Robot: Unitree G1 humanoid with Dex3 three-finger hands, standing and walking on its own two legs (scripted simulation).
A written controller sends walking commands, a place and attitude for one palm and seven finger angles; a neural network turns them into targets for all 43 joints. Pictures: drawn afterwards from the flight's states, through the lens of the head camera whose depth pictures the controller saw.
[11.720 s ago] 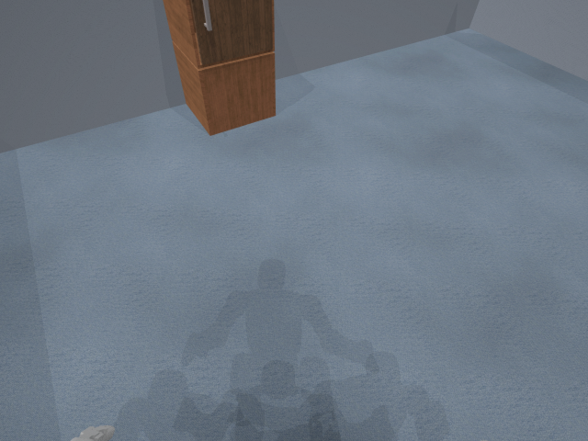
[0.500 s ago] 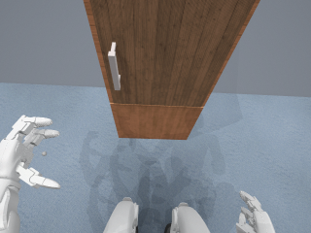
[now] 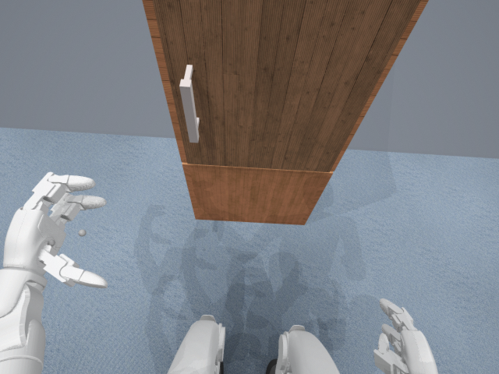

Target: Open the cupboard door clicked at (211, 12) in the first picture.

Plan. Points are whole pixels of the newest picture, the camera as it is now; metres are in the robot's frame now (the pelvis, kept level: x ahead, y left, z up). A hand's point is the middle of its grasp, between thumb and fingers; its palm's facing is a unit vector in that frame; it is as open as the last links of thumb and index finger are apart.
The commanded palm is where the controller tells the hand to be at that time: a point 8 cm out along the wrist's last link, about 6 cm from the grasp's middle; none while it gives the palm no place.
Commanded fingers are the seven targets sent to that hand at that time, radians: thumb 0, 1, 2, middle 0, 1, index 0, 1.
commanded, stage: move the hooked fingers beside the handle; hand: left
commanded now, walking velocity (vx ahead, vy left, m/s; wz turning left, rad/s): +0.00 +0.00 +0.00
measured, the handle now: (191, 106) +0.58 +0.16 +0.01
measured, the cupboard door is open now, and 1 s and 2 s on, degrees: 0 0 0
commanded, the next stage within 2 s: none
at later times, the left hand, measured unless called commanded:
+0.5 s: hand (110, 187) +0.38 +0.25 +0.02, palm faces +0.03 -1.00 -0.04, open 14.0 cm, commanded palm +0.37 +0.30 +0.02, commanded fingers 0.00 -0.50 0.30 -0.30 -1.20 -0.30 -1.20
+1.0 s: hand (142, 150) +0.47 +0.22 +0.01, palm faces +0.04 -1.00 -0.03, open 14.0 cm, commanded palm +0.45 +0.27 +0.01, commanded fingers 0.00 -0.50 0.30 -0.30 -1.20 -0.30 -1.20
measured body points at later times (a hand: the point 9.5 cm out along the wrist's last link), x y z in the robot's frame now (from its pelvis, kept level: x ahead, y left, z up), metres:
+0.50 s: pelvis +0.00 +0.00 +0.00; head +0.12 +0.03 +0.43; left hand +0.38 +0.31 +0.03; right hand +0.11 -0.26 -0.10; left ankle +0.03 +0.09 -0.63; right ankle +0.03 -0.11 -0.63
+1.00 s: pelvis -0.01 +0.00 -0.02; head +0.14 +0.03 +0.40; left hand +0.46 +0.28 +0.02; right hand +0.05 -0.27 -0.13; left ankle +0.03 +0.09 -0.63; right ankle +0.03 -0.11 -0.63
